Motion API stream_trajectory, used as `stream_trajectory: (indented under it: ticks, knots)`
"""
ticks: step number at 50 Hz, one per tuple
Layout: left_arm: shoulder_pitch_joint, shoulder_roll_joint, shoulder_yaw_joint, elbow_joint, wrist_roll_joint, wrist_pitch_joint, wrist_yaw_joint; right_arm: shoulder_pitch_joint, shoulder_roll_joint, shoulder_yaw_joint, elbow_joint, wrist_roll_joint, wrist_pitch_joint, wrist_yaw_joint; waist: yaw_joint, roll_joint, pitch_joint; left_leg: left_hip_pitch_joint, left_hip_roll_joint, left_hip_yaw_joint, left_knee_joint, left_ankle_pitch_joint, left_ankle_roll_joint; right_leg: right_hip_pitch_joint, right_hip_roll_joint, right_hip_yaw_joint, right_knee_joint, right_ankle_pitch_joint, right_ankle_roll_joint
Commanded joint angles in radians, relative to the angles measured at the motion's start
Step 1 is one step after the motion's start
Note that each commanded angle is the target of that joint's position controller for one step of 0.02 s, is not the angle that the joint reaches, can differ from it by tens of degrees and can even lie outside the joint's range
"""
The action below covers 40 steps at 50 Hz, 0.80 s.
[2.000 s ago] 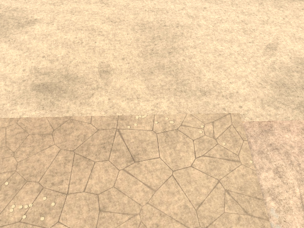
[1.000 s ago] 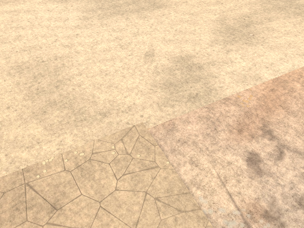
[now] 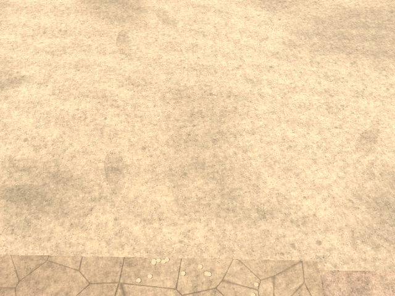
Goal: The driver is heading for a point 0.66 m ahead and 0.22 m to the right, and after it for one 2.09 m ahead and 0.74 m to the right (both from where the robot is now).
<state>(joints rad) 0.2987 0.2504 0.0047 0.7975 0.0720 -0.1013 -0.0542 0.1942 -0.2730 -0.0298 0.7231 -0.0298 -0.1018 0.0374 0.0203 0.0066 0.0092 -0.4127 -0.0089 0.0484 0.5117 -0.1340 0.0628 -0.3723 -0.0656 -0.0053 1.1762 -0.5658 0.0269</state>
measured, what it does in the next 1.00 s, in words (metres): walks ahead, turning right: right foot, then left foot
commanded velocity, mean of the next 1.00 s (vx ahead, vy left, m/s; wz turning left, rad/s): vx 0.19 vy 0.00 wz -0.43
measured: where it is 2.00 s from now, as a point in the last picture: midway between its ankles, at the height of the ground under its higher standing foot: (255, 291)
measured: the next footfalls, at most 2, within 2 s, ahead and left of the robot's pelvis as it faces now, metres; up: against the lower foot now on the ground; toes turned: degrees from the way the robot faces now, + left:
right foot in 0.32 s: +0.14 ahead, -0.17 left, +0.00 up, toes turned -13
left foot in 0.72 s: +0.29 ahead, +0.01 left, +0.00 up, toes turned -24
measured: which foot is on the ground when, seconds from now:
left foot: down 0.00-0.34, up 0.36-0.70, down 0.72-1.00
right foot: up 0.00-0.30, down 0.32-0.74, up 0.76-1.00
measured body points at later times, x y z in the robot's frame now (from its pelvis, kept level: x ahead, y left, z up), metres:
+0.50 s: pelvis +0.11 -0.07 +0.02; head +0.13 -0.08 +0.47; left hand +0.28 +0.18 -0.08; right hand +0.22 -0.37 -0.07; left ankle +0.11 +0.08 -0.67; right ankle +0.10 -0.16 -0.73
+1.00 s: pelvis +0.29 -0.09 +0.01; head +0.30 -0.10 +0.46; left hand +0.59 +0.01 -0.07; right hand +0.19 -0.34 -0.11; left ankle +0.25 +0.03 -0.73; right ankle +0.29 -0.23 -0.69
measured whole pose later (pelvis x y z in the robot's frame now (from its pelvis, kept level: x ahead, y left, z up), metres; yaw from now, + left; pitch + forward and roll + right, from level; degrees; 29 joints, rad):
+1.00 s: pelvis +0.29 -0.09 +0.01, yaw -30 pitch +4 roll +1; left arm 0.08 0.26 0.04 0.71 0.05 -0.07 -0.09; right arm 0.39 -0.25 -0.02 0.76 -0.04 -0.11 0.00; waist -0.06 -0.02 -0.04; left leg -0.04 -0.03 0.10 0.23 -0.25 0.04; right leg -0.57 -0.04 -0.02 0.78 -0.21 0.04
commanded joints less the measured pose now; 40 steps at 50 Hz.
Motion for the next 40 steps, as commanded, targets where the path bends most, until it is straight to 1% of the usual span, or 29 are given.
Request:
stream_trajectory:
  ticks: [1, 3, 4, 5, 6, 7, 9, 11, 13, 15, 16, 17, 18, 19, 20, 21, 22, 23, 24, 25, 27, 29, 31, 34, 36, 37, 38, 39, 40]
  knots:
    - [0.149, 0.017, -0.002, -0.014, -0.01, 0.008, 0.008, -0.052, -0.055, -0.014, -0.055, 0.0, -0.013, -0.014, 0.078, 0.045, -0.099, -0.012, 0.274, -0.143, -0.272, 0.515, 0.204, 0.035, -0.084, 0.044, -0.024, 0.096, 0.024]
    - [0.21, 0.03, 0.01, 0.024, -0.044, 0.025, -0.024, -0.193, -0.106, -0.031, -0.101, -0.016, -0.033, -0.01, 0.126, 0.041, -0.089, -0.16, 0.185, 0.018, -0.292, 0.351, 0.139, 0.16, -0.058, -0.022, -0.135, 0.273, 0.053]
    - [0.186, 0.044, 0.015, 0.02, -0.044, 0.028, -0.038, -0.194, -0.13, -0.042, -0.106, -0.019, -0.038, -0.013, 0.103, 0.053, -0.087, -0.152, 0.173, 0.043, -0.282, 0.291, 0.125, 0.158, -0.051, -0.035, -0.179, 0.314, 0.064]
    - [0.131, 0.061, 0.017, -0.008, -0.032, 0.027, -0.043, -0.155, -0.163, -0.057, -0.1, -0.022, -0.04, -0.021, 0.061, 0.056, -0.082, -0.089, 0.207, 0.015, -0.27, 0.255, 0.146, 0.102, -0.051, -0.029, -0.222, 0.326, 0.059]
    - [0.067, 0.078, 0.018, -0.045, -0.019, 0.021, -0.037, -0.09, -0.196, -0.076, -0.087, -0.025, -0.038, -0.029, 0.015, 0.049, -0.069, 0.007, 0.271, -0.042, -0.265, 0.229, 0.194, 0.015, -0.058, -0.011, -0.263, 0.314, 0.043]
    - [0.025, 0.087, 0.017, -0.071, -0.013, 0.014, -0.024, -0.033, -0.206, -0.088, -0.074, -0.024, -0.036, -0.035, -0.018, 0.038, -0.062, 0.107, 0.333, -0.094, -0.266, 0.198, 0.234, -0.063, -0.072, 0.015, -0.303, 0.289, 0.025]
    - [-0.015, 0.083, 0.011, -0.091, -0.013, 0.013, 0.006, 0.002, -0.169, -0.088, -0.067, -0.018, -0.036, -0.04, -0.044, 0.046, -0.05, 0.246, 0.401, -0.149, -0.274, 0.152, 0.256, -0.153, -0.096, 0.056, -0.374, 0.27, -0.002]
    - [-0.028, 0.089, 0.013, -0.098, -0.009, 0.018, 0.018, -0.04, -0.141, -0.084, -0.087, -0.017, -0.034, -0.048, -0.046, 0.055, -0.051, 0.297, 0.4, -0.132, -0.284, 0.098, 0.235, -0.146, -0.082, 0.043, -0.425, 0.282, -0.022]
    - [-0.047, 0.096, 0.021, -0.11, -0.013, 0.017, 0.01, -0.07, -0.142, -0.086, -0.101, -0.017, -0.029, -0.059, -0.048, 0.051, -0.05, 0.315, 0.37, -0.077, -0.267, 0.035, 0.193, -0.102, -0.047, 0.006, -0.492, 0.313, -0.048]
    - [-0.061, 0.107, 0.036, -0.123, -0.033, 0.004, -0.006, -0.093, -0.146, -0.084, -0.1, -0.014, -0.02, -0.067, -0.035, 0.033, -0.05, 0.301, 0.324, -0.018, -0.207, -0.051, 0.138, -0.011, 0.01, -0.041, -0.63, 0.434, -0.094]
    - [-0.067, 0.123, 0.048, -0.13, -0.042, -0.008, -0.01, -0.074, -0.135, -0.078, -0.088, -0.011, -0.013, -0.065, -0.036, 0.016, -0.063, 0.294, 0.296, 0.003, -0.165, -0.089, 0.103, 0.051, 0.039, -0.047, -0.698, 0.538, -0.132]
    - [-0.061, 0.169, 0.067, -0.143, -0.048, -0.021, -0.008, -0.032, -0.111, -0.073, -0.087, -0.009, -0.006, -0.064, -0.044, -0.051, -0.101, 0.277, 0.235, 0.066, -0.076, -0.134, 0.042, 0.144, 0.006, 0.01, -0.742, 0.813, -0.205]
    - [-0.044, 0.295, 0.102, -0.164, -0.073, -0.026, 0.007, 0.024, -0.05, -0.054, -0.139, -0.005, -0.006, -0.074, -0.068, -0.245, -0.213, 0.156, 0.064, 0.2, 0.12, -0.284, -0.076, 0.338, -0.207, 0.32, -0.805, 1.1, -0.424]
    - [0.095, 0.311, 0.119, -0.141, -0.048, -0.033, 0.021, -0.096, -0.092, -0.054, -0.171, -0.033, -0.013, -0.068, 0.056, -0.2, -0.201, -0.097, -0.019, 0.055, 0.251, -0.543, -0.112, 0.51, -0.295, 0.535, -0.862, 0.926, -0.493]
    - [0.178, 0.279, 0.12, -0.083, -0.019, -0.046, 0.037, -0.174, -0.072, -0.046, -0.172, -0.04, -0.002, -0.05, 0.095, -0.131, -0.148, -0.233, 0.017, -0.067, 0.332, -0.517, -0.095, 0.551, -0.262, 0.503, -0.885, 0.683, -0.403]
    - [0.199, 0.226, 0.111, -0.063, -0.02, -0.039, 0.039, -0.162, -0.087, -0.053, -0.152, -0.042, 0.008, -0.053, 0.098, -0.123, -0.113, -0.287, 0.05, -0.098, 0.431, -0.456, -0.084, 0.547, -0.231, 0.468, -0.911, 0.468, -0.353]
    - [0.171, 0.163, 0.087, -0.066, -0.034, -0.026, 0.037, -0.12, -0.101, -0.061, -0.125, -0.058, 0.009, -0.058, 0.075, -0.122, -0.085, -0.298, 0.059, -0.123, 0.482, -0.395, -0.068, 0.493, -0.215, 0.468, -0.952, 0.313, -0.339]
    - [0.115, 0.123, 0.072, -0.077, -0.046, -0.019, 0.036, -0.1, -0.085, -0.055, -0.111, -0.061, 0.007, -0.058, 0.043, -0.119, -0.036, -0.281, 0.07, -0.127, 0.491, -0.348, -0.054, 0.409, -0.196, 0.453, -0.986, 0.23, -0.32]
    - [0.057, 0.107, 0.06, -0.1, -0.046, -0.01, 0.039, -0.089, -0.068, -0.048, -0.107, -0.062, 0.006, -0.057, 0.012, -0.109, -0.021, -0.24, 0.068, -0.115, 0.466, -0.296, -0.048, 0.339, -0.169, 0.427, -1.017, 0.2, -0.301]
    - [0.016, 0.102, 0.054, -0.119, -0.043, -0.006, 0.041, -0.079, -0.067, -0.048, -0.103, -0.056, 0.009, -0.056, -0.005, -0.097, -0.025, -0.194, 0.058, -0.102, 0.432, -0.257, -0.048, 0.296, -0.147, 0.399, -1.034, 0.198, -0.288]
    - [-0.025, 0.133, 0.059, -0.141, -0.037, -0.009, 0.038, -0.06, -0.055, -0.041, -0.091, -0.04, 0.019, -0.041, -0.016, -0.101, -0.029, -0.093, 0.035, -0.068, 0.339, -0.216, -0.069, 0.219, -0.107, 0.344, -1.043, 0.217, -0.276]
    - [-0.039, 0.174, 0.072, -0.154, -0.032, -0.012, 0.023, -0.051, -0.047, -0.033, -0.086, -0.037, 0.025, -0.027, -0.011, -0.102, -0.02, 0.004, 0.017, -0.048, 0.237, -0.226, -0.088, 0.149, -0.083, 0.322, -1.018, 0.211, -0.278]
    - [-0.023, 0.194, 0.083, -0.16, -0.035, -0.011, 0.002, -0.059, -0.049, -0.025, -0.091, -0.036, 0.022, -0.025, 0.006, -0.101, -0.005, 0.055, 0.013, -0.044, 0.14, -0.255, -0.092, 0.132, -0.099, 0.364, -0.978, 0.18, -0.299]
    - [-0.036, 0.186, 0.084, -0.161, -0.034, 0.008, -0.021, -0.034, -0.062, -0.017, -0.081, -0.018, -0.004, -0.03, -0.002, -0.077, 0.006, 0.15, 0.0, -0.027, -0.063, -0.104, -0.067, 0.12, -0.107, 0.428, -0.888, 0.148, -0.32]
    - [-0.034, 0.147, 0.073, -0.148, -0.019, 0.013, -0.021, 0.015, -0.08, -0.016, -0.08, -0.01, -0.032, -0.039, -0.03, -0.073, -0.02, 0.286, 0.02, -0.045, -0.077, -0.08, -0.017, 0.056, -0.065, 0.445, -0.789, 0.171, -0.286]
    - [-0.035, 0.104, 0.06, -0.149, -0.009, 0.012, -0.016, 0.126, -0.121, -0.024, -0.061, -0.017, -0.048, -0.051, -0.077, -0.001, -0.056, 0.409, 0.122, -0.162, -0.112, -0.084, 0.071, -0.032, 0.007, 0.416, -0.628, 0.119, -0.221]
    - [-0.074, 0.005, 0.032, -0.213, -0.002, -0.008, -0.023, 0.246, -0.225, -0.047, -0.058, -0.018, -0.06, -0.069, -0.12, 0.249, -0.131, 0.659, 0.384, -0.603, -0.226, 0.012, 0.345, -0.343, 0.218, 0.195, -0.297, 0.024, -0.09]
    - [-0.124, 0.053, 0.045, -0.194, 0.007, -0.022, -0.024, 0.291, -0.195, -0.039, -0.031, -0.028, -0.056, -0.064, -0.12, 0.111, -0.063, 0.651, 0.468, -0.708, -0.271, 0.139, 0.386, -0.494, 0.149, 0.186, -0.089, -0.018, -0.062]
    - [-0.105, 0.081, 0.055, -0.174, -0.009, -0.024, -0.004, 0.219, -0.172, -0.037, -0.037, -0.017, -0.049, -0.055, -0.068, 0.058, -0.031, 0.594, 0.455, -0.561, -0.244, 0.287, 0.34, -0.491, 0.107, 0.152, 0.031, 0.01, -0.048]
Velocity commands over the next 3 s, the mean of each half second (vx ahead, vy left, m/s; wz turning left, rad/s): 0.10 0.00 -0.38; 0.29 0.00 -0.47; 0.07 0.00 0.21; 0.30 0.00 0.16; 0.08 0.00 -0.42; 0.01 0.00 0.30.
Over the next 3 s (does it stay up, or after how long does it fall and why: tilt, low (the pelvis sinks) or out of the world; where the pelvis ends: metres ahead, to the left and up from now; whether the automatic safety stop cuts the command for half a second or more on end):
stays up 0.74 -0.26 -0.07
